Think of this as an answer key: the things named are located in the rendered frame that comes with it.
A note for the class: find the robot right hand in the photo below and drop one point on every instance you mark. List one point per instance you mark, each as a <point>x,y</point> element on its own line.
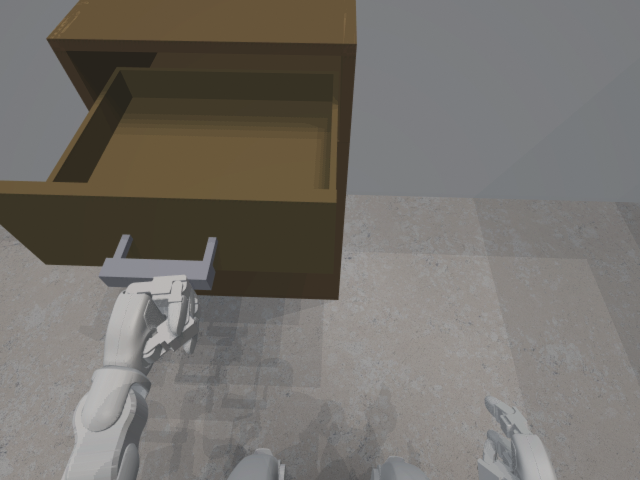
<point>524,458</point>

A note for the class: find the robot left forearm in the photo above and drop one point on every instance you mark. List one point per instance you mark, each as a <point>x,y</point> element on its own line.
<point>108,422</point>

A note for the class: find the handle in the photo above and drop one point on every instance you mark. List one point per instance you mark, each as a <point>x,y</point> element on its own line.
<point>120,271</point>

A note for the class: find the robot left shin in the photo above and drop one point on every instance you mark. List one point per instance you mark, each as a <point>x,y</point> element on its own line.
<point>263,451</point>

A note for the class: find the robot left hand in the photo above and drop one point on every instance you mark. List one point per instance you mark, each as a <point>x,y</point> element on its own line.
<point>135,317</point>

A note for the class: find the drawer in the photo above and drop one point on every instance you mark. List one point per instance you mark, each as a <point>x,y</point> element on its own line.
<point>173,156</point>

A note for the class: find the cabinet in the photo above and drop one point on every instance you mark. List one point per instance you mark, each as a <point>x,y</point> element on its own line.
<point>97,36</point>

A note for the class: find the left robot thigh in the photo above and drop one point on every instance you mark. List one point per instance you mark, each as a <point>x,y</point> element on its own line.
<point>259,467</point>

